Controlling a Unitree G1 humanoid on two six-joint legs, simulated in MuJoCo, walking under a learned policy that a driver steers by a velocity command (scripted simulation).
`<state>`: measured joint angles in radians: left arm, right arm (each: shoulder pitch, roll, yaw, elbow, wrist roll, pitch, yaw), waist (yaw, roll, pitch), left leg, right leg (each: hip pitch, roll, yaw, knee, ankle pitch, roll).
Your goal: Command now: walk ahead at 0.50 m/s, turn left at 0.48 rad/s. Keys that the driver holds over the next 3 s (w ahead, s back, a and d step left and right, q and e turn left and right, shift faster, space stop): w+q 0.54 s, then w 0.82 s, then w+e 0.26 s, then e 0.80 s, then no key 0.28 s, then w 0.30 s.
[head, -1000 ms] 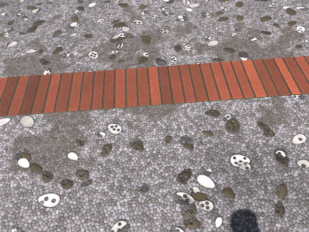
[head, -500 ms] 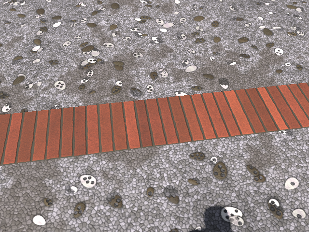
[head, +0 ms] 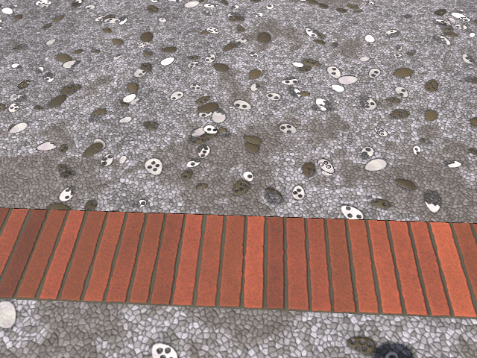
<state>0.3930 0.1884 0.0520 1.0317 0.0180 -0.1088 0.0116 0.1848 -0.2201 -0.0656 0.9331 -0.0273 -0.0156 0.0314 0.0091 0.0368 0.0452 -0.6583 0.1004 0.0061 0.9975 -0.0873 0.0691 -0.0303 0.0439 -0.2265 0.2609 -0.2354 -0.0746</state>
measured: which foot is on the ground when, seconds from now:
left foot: up 0.00-0.20, down 0.22-0.78, up 0.80-1.00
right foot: down 0.00-0.24, up 0.26-0.76, down 0.78-1.00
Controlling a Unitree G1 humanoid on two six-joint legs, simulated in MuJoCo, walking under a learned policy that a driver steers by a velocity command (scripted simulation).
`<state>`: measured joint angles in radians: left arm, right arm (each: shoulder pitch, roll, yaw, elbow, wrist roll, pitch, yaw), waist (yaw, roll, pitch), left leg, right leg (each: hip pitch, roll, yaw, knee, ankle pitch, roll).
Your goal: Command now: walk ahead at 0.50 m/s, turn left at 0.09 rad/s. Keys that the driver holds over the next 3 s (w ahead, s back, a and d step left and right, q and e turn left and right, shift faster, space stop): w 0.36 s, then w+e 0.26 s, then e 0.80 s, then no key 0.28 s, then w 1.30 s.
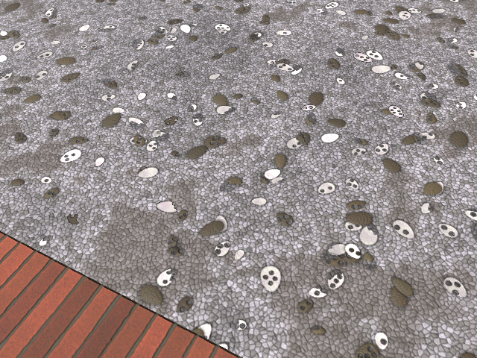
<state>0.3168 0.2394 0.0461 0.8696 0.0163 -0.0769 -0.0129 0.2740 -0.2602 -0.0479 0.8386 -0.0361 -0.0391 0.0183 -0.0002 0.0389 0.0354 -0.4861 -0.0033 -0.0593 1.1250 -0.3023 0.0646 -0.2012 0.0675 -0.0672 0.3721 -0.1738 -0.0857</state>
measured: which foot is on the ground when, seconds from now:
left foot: up 0.00-0.32, down 0.34-0.96, up 0.98-1.00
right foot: down 0.00-0.34, up 0.36-0.94, down 0.96-1.00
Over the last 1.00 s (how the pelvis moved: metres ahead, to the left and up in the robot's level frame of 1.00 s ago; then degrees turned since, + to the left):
0.55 0.11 0.00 25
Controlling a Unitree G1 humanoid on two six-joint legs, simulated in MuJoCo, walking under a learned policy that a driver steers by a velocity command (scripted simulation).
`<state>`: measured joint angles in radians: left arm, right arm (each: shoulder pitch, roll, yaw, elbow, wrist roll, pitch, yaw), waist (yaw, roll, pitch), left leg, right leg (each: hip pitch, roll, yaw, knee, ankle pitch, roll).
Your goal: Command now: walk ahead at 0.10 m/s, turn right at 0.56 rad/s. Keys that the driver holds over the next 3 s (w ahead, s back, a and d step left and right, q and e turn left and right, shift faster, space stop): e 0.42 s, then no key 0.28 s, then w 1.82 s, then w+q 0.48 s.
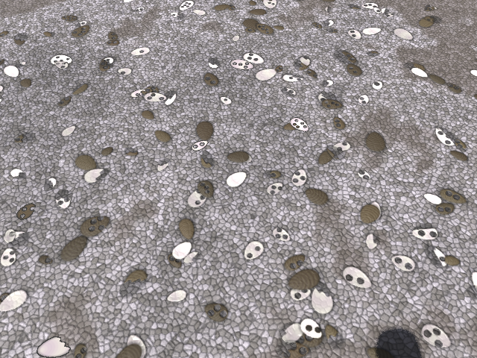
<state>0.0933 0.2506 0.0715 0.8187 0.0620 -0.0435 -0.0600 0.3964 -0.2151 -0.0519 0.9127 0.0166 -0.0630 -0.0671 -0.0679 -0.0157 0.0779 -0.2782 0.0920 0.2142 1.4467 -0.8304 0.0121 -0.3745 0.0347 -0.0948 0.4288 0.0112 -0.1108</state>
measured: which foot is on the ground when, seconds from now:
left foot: up 0.00-0.56, down 0.58-1.00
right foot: down 0.00-0.56, up 0.58-1.00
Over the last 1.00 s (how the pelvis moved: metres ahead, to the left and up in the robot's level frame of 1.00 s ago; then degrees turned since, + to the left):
0.47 0.00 -0.12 -17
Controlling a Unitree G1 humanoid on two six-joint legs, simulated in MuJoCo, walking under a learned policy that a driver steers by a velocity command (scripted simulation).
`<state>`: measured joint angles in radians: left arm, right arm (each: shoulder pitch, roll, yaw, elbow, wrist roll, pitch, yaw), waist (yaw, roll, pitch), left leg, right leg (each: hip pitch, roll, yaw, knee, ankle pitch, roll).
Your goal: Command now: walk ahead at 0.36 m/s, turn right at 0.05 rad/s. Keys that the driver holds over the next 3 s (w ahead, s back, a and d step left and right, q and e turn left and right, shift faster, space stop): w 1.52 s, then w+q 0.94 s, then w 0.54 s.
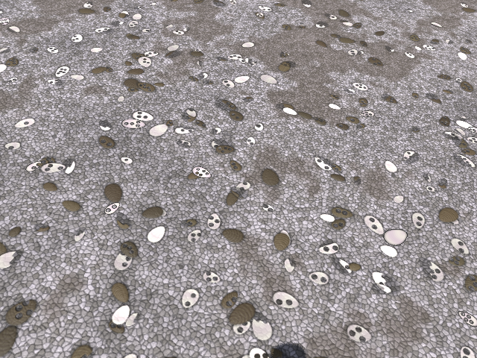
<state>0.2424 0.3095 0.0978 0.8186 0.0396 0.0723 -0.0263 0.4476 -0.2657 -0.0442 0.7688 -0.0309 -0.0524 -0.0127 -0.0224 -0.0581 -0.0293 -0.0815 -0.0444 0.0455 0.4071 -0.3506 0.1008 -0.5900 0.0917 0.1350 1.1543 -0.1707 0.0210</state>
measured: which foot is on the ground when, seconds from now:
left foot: down 0.00-0.38, up 0.40-0.86, down 0.88-1.00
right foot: up 0.00-0.38, down 0.40-0.88, up 0.90-1.00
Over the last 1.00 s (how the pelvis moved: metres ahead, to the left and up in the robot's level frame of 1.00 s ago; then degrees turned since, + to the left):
0.01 0.14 0.12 -21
